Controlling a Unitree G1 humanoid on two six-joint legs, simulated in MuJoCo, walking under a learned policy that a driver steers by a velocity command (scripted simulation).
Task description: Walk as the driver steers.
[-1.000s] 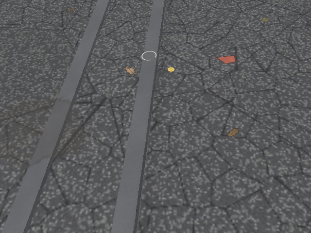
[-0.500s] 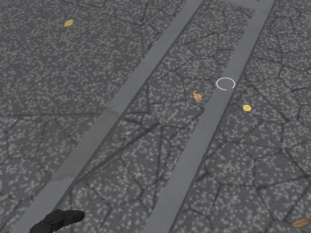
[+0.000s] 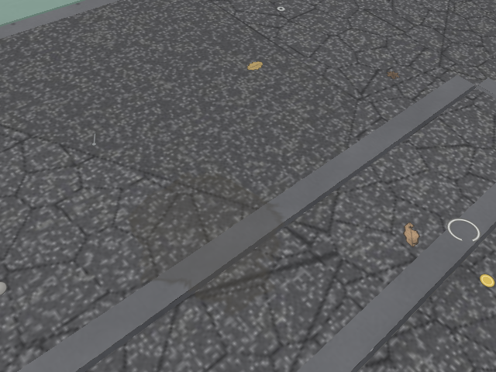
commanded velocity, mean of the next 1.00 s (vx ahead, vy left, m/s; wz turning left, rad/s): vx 0.71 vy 0.00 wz -0.39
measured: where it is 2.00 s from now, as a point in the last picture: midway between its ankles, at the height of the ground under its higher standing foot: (368, 174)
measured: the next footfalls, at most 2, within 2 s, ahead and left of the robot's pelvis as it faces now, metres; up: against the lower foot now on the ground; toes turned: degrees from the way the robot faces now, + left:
right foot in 0.20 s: -0.05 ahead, -0.10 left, -0.02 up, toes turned -13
left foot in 0.58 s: +0.39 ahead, -0.03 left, +0.03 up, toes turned -37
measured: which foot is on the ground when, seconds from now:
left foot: down 0.00-0.18, up 0.20-0.56, down 0.58-0.98, up 1.00-1.00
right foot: up 0.00-0.18, down 0.20-0.62, up 0.64-0.98, down 1.00-1.00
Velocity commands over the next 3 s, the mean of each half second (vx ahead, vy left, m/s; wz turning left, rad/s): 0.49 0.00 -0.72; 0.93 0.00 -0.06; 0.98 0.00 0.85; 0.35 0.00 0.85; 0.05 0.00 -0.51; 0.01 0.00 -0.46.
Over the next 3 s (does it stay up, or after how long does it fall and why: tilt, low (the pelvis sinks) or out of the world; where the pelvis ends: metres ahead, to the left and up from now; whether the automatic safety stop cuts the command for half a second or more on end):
stays up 1.21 -0.43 0.03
